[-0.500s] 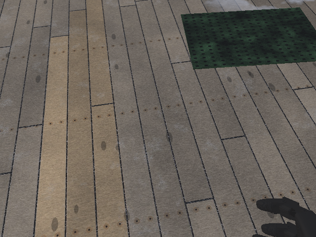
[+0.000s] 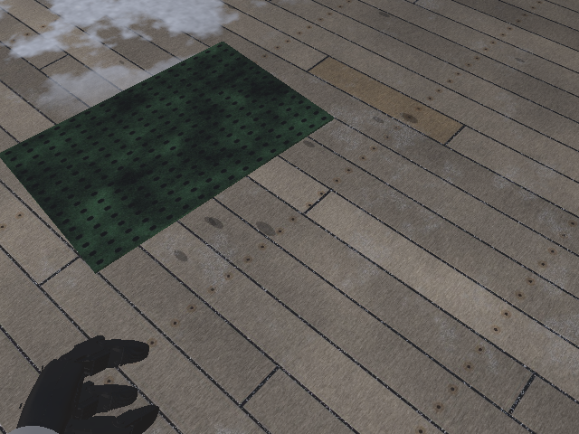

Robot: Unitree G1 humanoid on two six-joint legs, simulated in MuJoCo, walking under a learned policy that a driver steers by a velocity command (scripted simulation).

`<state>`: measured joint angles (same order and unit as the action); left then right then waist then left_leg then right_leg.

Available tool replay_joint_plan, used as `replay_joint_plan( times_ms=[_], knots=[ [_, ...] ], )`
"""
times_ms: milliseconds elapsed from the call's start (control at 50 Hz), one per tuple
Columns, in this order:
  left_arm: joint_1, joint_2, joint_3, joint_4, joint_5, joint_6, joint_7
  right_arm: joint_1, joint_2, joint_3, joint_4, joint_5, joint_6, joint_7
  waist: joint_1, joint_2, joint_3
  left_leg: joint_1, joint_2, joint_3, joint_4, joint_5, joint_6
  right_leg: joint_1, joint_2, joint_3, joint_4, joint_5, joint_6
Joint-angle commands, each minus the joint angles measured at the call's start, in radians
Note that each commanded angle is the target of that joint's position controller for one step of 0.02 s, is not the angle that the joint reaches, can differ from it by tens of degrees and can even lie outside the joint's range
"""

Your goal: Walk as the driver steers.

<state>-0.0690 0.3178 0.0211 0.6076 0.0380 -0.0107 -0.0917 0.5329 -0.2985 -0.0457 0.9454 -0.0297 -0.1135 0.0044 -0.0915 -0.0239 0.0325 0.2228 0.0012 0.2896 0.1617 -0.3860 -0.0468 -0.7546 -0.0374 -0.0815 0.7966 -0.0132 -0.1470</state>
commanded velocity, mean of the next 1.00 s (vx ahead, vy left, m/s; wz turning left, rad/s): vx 1.00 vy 0.00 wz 0.51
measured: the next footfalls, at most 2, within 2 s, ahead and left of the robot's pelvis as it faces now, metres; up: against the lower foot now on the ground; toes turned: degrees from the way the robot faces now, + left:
right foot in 0.08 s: +0.27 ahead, -0.06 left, +0.00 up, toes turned -4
left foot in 0.52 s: +0.71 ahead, +0.07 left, +0.00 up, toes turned +13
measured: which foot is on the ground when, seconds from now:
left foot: down 0.00-0.08, up 0.10-0.50, down 0.52-0.94, up 0.96-1.00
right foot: up 0.00-0.06, down 0.08-0.54, up 0.56-0.92, down 0.94-1.00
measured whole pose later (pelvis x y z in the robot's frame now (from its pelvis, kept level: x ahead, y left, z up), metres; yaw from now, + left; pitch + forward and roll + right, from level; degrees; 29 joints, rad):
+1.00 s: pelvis +0.97 +0.08 +0.00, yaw +33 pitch +3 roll -1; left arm 0.08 0.28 -0.01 0.62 0.06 -0.09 0.01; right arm 0.38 -0.38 -0.09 0.83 0.00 -0.06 0.01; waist -0.07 0.04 0.02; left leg -0.17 -0.13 -0.19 1.09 -0.39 0.12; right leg -0.51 -0.01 0.01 0.63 -0.17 0.03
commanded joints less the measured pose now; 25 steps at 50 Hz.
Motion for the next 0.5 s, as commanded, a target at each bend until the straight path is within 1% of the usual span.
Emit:
replay_joint_plan(
  times_ms=[20,40,60,80,100,120,140,160,180,200,220,240,260,280,300,320,340,360,380,400,420,440,460,480,500],
  knots=[
    [0.073,0.047,-0.001,-0.002,0.01,-0.02,0.011,-0.068,-0.195,-0.023,-0.07,0.0,0.0,-0.015,0.149,0.114,0.052,-0.161,0.252,-0.038,0.071,1.37,0.114,0.31,0.132,-0.089,-0.096,-0.072,-0.045],
    [0.195,0.081,0.013,0.036,0.011,-0.026,0.022,-0.079,-0.229,-0.028,-0.072,-0.004,0.019,-0.024,0.221,0.145,-0.031,-0.148,0.27,-0.038,0.255,1.466,0.126,0.453,0.161,-0.074,-0.111,-0.143,-0.063],
    [0.412,0.123,0.04,0.108,-0.006,-0.022,0.033,-0.116,-0.243,-0.028,-0.094,0.001,0.027,-0.032,0.324,0.14,-0.188,-0.203,0.255,-0.037,0.54,1.546,0.133,0.717,0.192,-0.036,-0.139,-0.158,-0.08],
    [0.532,0.165,0.061,0.147,0.022,-0.025,0.052,-0.117,-0.244,-0.028,-0.107,0.007,0.026,-0.024,0.355,0.13,-0.209,-0.389,0.229,-0.034,0.846,1.223,0.124,0.913,0.121,0.071,-0.224,-0.208,-0.108],
    [0.454,0.288,0.091,0.13,0.039,-0.016,0.074,0.016,-0.048,0.007,-0.149,0.007,0.028,0.003,0.171,-0.173,-0.301,-0.828,0.061,-0.09,1.3,-0.113,0.075,1.255,-0.234,0.561,-0.193,-0.244,-0.214],
    [0.517,0.273,0.096,0.109,0.015,-0.013,0.083,-0.075,-0.117,-0.001,-0.185,0.038,0.018,-0.005,0.248,-0.054,-0.45,-0.959,-0.001,-0.305,1.451,-0.121,0.093,1.291,-0.313,0.867,-0.382,-0.329,-0.253],
    [0.494,0.242,0.095,0.151,0.006,-0.025,0.096,-0.21,-0.119,-0.002,-0.221,0.045,0.013,-0.007,0.238,0.007,-0.259,-1.049,0.055,-0.351,1.395,0.006,0.112,1.156,-0.272,0.707,-0.454,-0.277,-0.196],
    [0.458,0.193,0.084,0.175,0.005,-0.04,0.098,-0.212,-0.093,0.006,-0.207,0.044,0.01,-0.005,0.189,0.059,-0.105,-1.023,0.076,-0.352,1.3,0.062,0.122,0.965,-0.252,0.585,-0.487,-0.203,-0.159],
    [0.405,0.141,0.071,0.179,0.011,-0.055,0.095,-0.189,-0.076,0.008,-0.178,0.034,0.021,-0.001,0.135,0.112,-0.032,-0.952,0.104,-0.369,1.226,0.09,0.126,0.81,-0.212,0.474,-0.52,-0.15,-0.111],
    [0.379,0.101,0.057,0.178,0.009,-0.071,0.095,-0.134,-0.061,0.011,-0.159,0.022,0.044,0.006,0.086,0.075,-0.017,-0.857,0.12,-0.381,1.179,0.109,0.119,0.689,-0.198,0.408,-0.548,-0.097,-0.094],
    [0.372,0.056,0.044,0.188,0.0,-0.084,0.093,-0.112,-0.043,0.012,-0.137,0.013,0.066,0.017,0.062,0.046,-0.006,-0.812,0.138,-0.388,1.139,0.111,0.109,0.617,-0.177,0.351,-0.596,-0.142,-0.075],
    [0.379,0.031,0.036,0.2,-0.01,-0.098,0.09,-0.135,-0.034,0.01,-0.136,0.008,0.079,0.027,0.055,0.04,0.027,-0.825,0.146,-0.389,1.102,0.118,0.104,0.588,-0.154,0.291,-0.628,-0.126,-0.055],
    [0.387,0.039,0.037,0.211,-0.021,-0.11,0.086,-0.176,-0.019,0.011,-0.149,0.007,0.087,0.036,0.057,0.01,0.049,-0.861,0.151,-0.374,1.059,0.162,0.101,0.576,-0.14,0.235,-0.665,-0.101,-0.028],
    [0.403,0.03,0.034,0.22,-0.023,-0.119,0.08,-0.25,-0.021,0.011,-0.172,0.009,0.089,0.04,0.072,0.01,0.089,-0.894,0.145,-0.354,1.011,0.216,0.103,0.567,-0.11,0.152,-0.686,0.035,0.0],
    [0.414,0.037,0.035,0.228,-0.023,-0.126,0.077,-0.305,-0.003,0.017,-0.197,0.018,0.089,0.046,0.082,-0.019,0.097,-0.902,0.133,-0.325,0.936,0.294,0.106,0.555,-0.087,0.093,-0.711,0.096,0.032],
    [0.414,0.027,0.03,0.231,-0.02,-0.132,0.073,-0.345,0.002,0.021,-0.208,0.021,0.084,0.049,0.085,-0.019,0.11,-0.898,0.122,-0.296,0.87,0.363,0.113,0.555,-0.058,0.025,-0.713,0.218,0.047],
    [0.408,0.025,0.026,0.231,-0.022,-0.137,0.074,-0.385,0.007,0.027,-0.222,0.024,0.077,0.054,0.087,-0.02,0.113,-0.874,0.108,-0.259,0.788,0.432,0.12,0.552,-0.045,-0.028,-0.717,0.291,0.061],
    [0.407,0.034,0.024,0.232,-0.025,-0.142,0.077,-0.422,0.006,0.031,-0.235,0.023,0.072,0.061,0.088,-0.007,0.11,-0.841,0.1,-0.227,0.701,0.497,0.133,0.561,-0.052,-0.065,-0.735,0.335,0.069],
    [0.442,0.034,0.02,0.244,-0.032,-0.145,0.084,-0.47,0.006,0.033,-0.244,0.025,0.068,0.068,0.111,0.021,0.114,-0.814,0.071,-0.176,0.629,0.546,0.143,0.589,-0.052,-0.087,-0.757,0.413,0.085],
    [0.475,0.051,0.018,0.256,-0.031,-0.147,0.09,-0.493,0.009,0.038,-0.252,0.024,0.064,0.073,0.117,0.021,0.107,-0.788,0.045,-0.146,0.573,0.584,0.158,0.643,-0.068,-0.1,-0.756,0.553,0.1],
    [0.486,0.074,0.02,0.26,-0.029,-0.147,0.101,-0.486,0.0,0.038,-0.249,0.024,0.063,0.075,0.105,0.003,0.085,-0.763,0.011,-0.12,0.538,0.594,0.172,0.715,-0.081,-0.117,-0.716,0.747,0.119],
    [0.484,0.105,0.025,0.257,-0.024,-0.141,0.115,-0.462,-0.021,0.034,-0.24,0.017,0.065,0.076,0.083,-0.032,0.045,-0.738,-0.029,-0.097,0.517,0.562,0.185,0.799,-0.097,-0.132,-0.644,0.944,0.136],
    [0.473,0.136,0.033,0.25,-0.016,-0.127,0.132,-0.41,-0.047,0.027,-0.225,0.014,0.07,0.075,0.047,-0.073,-0.001,-0.684,-0.068,-0.085,0.506,0.499,0.197,0.856,-0.116,-0.137,-0.543,1.105,0.152],
    [0.455,0.161,0.04,0.24,-0.007,-0.108,0.146,-0.303,-0.086,0.013,-0.196,0.014,0.075,0.07,-0.017,-0.097,-0.066,-0.57,-0.109,-0.077,0.512,0.432,0.209,0.873,-0.131,-0.136,-0.383,1.225,0.164],
    [0.407,0.183,0.048,0.222,0.004,-0.088,0.154,-0.118,-0.135,-0.009,-0.144,0.012,0.08,0.062,-0.112,-0.105,-0.146,-0.383,-0.135,-0.095,0.531,0.365,0.233,0.82,-0.146,-0.126,-0.139,1.27,0.164]
  ],
)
